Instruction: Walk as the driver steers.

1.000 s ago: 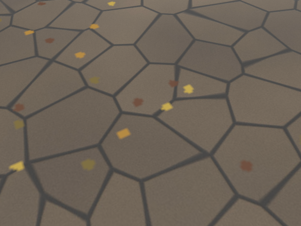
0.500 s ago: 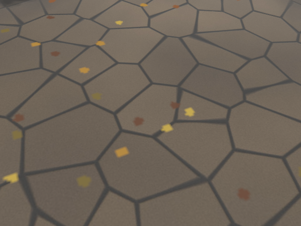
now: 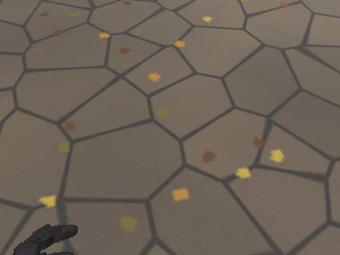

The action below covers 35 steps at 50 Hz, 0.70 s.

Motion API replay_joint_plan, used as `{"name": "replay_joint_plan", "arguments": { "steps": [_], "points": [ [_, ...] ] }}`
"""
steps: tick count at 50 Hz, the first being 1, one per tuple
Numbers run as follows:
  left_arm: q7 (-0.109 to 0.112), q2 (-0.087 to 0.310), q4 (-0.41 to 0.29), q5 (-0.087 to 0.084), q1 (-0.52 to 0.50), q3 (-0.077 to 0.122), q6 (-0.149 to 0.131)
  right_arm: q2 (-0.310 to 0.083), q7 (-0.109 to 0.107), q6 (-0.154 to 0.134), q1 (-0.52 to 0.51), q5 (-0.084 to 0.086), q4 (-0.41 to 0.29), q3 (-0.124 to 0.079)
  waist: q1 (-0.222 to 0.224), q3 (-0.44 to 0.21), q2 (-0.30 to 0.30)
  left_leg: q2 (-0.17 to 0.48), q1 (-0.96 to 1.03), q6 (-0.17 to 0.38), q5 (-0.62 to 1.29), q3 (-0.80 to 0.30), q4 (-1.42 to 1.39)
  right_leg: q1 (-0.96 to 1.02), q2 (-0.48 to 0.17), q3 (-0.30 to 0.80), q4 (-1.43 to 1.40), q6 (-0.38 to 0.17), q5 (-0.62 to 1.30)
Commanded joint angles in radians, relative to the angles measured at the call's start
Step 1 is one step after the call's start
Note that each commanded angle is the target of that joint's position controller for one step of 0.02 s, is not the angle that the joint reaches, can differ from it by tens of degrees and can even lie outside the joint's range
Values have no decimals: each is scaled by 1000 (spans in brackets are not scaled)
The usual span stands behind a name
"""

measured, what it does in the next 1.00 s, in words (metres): walks ahead: left foot, then right foot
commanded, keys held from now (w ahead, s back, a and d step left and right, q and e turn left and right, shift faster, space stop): w+q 0.10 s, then w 0.24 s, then w+e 0.66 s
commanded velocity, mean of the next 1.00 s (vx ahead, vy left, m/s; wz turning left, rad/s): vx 0.49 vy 0.00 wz -0.07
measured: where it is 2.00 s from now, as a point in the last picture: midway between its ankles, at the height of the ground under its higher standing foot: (161, 117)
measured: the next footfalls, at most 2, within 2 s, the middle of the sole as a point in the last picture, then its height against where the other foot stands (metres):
left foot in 0.42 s outside the picture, level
right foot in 0.96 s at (174, 197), level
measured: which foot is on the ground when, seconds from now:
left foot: up 0.00-0.40, down 0.42-0.96, up 0.98-1.00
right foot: down 0.00-0.42, up 0.44-0.94, down 0.96-1.00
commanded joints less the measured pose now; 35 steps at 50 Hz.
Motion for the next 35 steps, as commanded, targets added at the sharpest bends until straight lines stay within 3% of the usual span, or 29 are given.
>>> {"name": "replay_joint_plan", "arguments": {
  "steps": [1, 2, 3, 5, 8, 10, 13, 16, 18, 19, 20, 21, 22, 23, 24, 25, 26, 27, 28, 31, 35],
  "points": [
    [11, 114, -1, 0, 178, 40, 6, -133, 2, -19, -56, 2, -111, -24, 116, -118, -90, 104, -506, -3, 135, 44, 287, 499, -351, 472, -314, -160, -245],
    [11, 97, 14, 7, 157, 37, 7, -119, 6, -19, -82, -11, -120, -26, 99, -79, -85, 131, -475, -2, 173, 44, 242, 412, -315, 379, -332, -158, -137],
    [15, 92, 22, 15, 143, 35, 2, -101, 12, -12, -71, -5, -122, -26, 76, -70, -119, 155, -429, -1, 196, 44, 220, 356, -294, 308, -357, -155, -89],
    [17, 88, 43, 5, 134, 38, -12, -65, 16, 3, -80, -1, -132, -19, 67, -45, -127, 168, -427, -7, 202, 64, 178, 309, -293, 224, -405, -175, -35],
    [13, 127, 82, -2, 163, 50, -21, -34, 17, 6, -147, -18, -162, -4, 72, -4, -77, 168, -479, -21, 270, 56, 38, 299, -311, 163, -453, -211, 24],
    [11, 142, 96, -3, 163, 52, -17, -28, 26, -3, -183, -20, -167, 4, 76, 3, -65, 161, -473, -22, 371, 66, -88, 315, -292, 95, -463, -209, 70],
    [12, 167, 116, -19, 182, 56, -4, -24, 46, -23, -284, -22, -186, 16, 107, 27, -57, 139, -411, -19, 486, 135, -277, 314, -262, 3, -461, -184, 112],
    [12, 200, 155, -35, 248, 62, 12, -35, 59, -29, -366, -16, -219, 18, 131, 42, -65, 126, -391, 0, 474, 159, -381, 386, -295, -3, -440, -167, 119],
    [12, 215, 178, -44, 272, 64, 29, -56, 62, -31, -380, -21, -233, 11, 119, 38, -76, 104, -360, 25, 394, 181, -431, 444, -318, 10, -386, -154, 204],
    [13, 223, 185, -47, 269, 62, 37, -74, 61, -34, -339, -24, -227, 0, 83, 11, -87, 79, -280, 41, 371, 202, -464, 453, -314, 9, -319, -141, 332],
    [14, 216, 192, -47, 259, 55, 45, -105, 57, -36, -223, -27, -194, -20, 10, -60, -83, 44, -102, 63, 395, 231, -512, 424, -277, -25, -168, -115, 477],
    [16, 175, 192, -36, 271, 36, 44, -163, 46, -34, -59, -29, -146, -50, -64, -169, -69, 53, 156, 87, 419, 213, -488, 307, -223, -60, 44, -77, 464],
    [14, 74, 154, -5, 300, 0, 37, -267, 26, -28, 88, -49, -129, -73, -88, -327, 125, 321, 480, 178, 370, -132, -504, 14, -121, -88, 432, -11, 59],
    [12, 44, 152, -23, 356, -13, 19, -276, 29, -32, 83, -53, -142, -64, -45, -444, 252, 466, 558, 278, 219, -529, -670, -185, 1, 74, 663, 13, -451],
    [11, 155, 155, -55, 281, 19, 15, -184, 35, -39, 36, -47, -140, -41, -65, -316, 128, 435, 461, 237, 164, -430, -701, -279, -50, 144, 746, 8, -406],
    [10, 162, 134, -60, 229, 24, 14, -146, 38, -45, -20, -38, -133, -28, -37, -193, 122, 400, 342, 203, 204, -267, -715, -311, -98, 120, 725, -4, -314],
    [16, 146, 138, -46, 206, 24, 18, -108, 41, -50, -85, -37, -130, -18, -1, -137, 76, 352, 234, 178, 257, -166, -742, -278, -138, 109, 676, -2, -228],
    [18, 139, 144, -36, 215, 30, 29, -79, 43, -59, -130, -40, -130, -11, 29, -92, 97, 315, 151, 163, 323, -75, -780, -233, -163, 114, 630, 4, -159],
    [17, 123, 158, -38, 244, 30, 44, -63, 42, -69, -156, -47, -125, -9, 55, -86, 110, 297, 98, 155, 369, -14, -814, -175, -176, 119, 620, 11, -107],
    [19, 76, 160, -39, 239, 25, 73, -64, 34, -94, -168, -56, -96, -17, 78, -47, 60, 288, 56, 163, 527, 117, -867, -183, -171, 127, 580, 30, -25],
    [9, 56, 125, -28, 142, 18, 72, -85, 16, -92, -148, -57, -62, -26, 59, 4, 34, 270, 94, 149, 575, 248, -892, -237, -153, 124, 352, 37, 148]
  ]
}}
